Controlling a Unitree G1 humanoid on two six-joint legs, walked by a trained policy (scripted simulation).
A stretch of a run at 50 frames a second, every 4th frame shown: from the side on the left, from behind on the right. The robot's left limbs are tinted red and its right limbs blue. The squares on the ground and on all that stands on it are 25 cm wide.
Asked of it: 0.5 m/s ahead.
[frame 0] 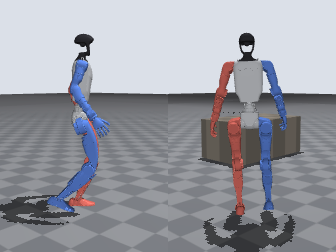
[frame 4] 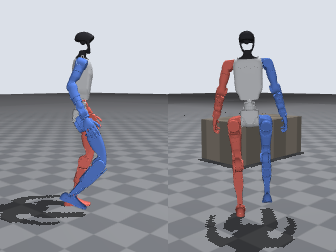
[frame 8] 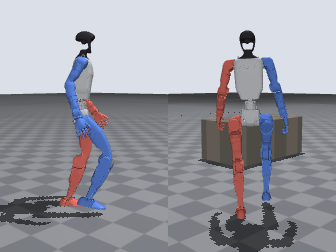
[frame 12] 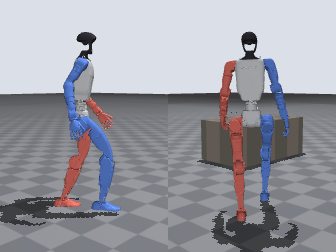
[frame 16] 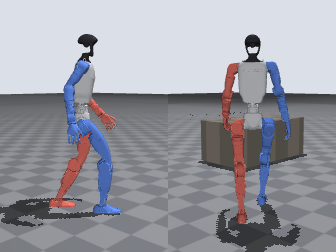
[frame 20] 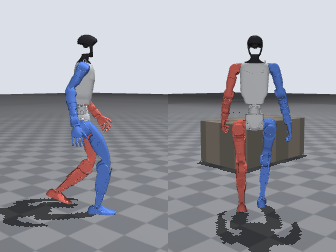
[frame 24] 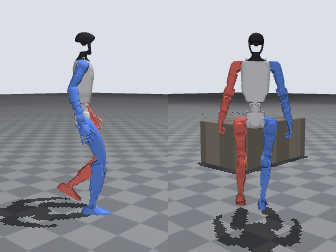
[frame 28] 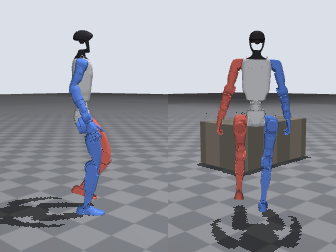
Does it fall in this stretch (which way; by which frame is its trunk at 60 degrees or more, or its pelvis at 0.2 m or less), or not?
no
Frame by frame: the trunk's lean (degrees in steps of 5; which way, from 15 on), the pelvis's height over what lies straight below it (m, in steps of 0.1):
0: 5, 0.8
4: 5, 0.8
8: 5, 0.8
12: 5, 0.8
16: 5, 0.8
20: 5, 0.7
24: 5, 0.8
28: 0, 0.8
